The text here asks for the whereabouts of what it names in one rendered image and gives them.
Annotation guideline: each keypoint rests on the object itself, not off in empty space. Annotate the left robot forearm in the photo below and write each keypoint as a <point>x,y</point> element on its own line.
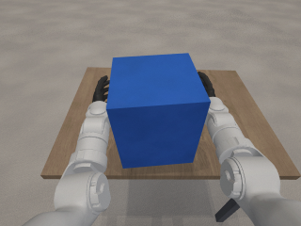
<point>92,142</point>

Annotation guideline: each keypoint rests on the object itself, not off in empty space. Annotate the left robot hand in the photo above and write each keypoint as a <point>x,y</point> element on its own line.
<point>100,90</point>

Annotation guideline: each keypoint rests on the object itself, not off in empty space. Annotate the left robot upper arm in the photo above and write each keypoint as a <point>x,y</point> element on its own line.
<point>79,199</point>

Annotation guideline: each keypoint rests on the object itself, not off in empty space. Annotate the right robot hand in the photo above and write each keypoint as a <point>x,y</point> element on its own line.
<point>207,84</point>

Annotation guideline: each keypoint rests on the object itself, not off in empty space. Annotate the right robot upper arm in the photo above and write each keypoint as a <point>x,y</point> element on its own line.
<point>253,182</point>

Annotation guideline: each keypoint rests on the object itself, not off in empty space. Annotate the table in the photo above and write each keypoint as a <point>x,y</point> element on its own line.
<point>228,87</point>

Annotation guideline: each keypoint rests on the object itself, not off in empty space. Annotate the carton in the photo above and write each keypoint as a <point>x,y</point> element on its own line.
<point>157,107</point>

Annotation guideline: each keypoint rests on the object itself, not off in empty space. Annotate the right robot forearm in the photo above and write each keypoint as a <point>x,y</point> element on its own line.
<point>226,135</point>

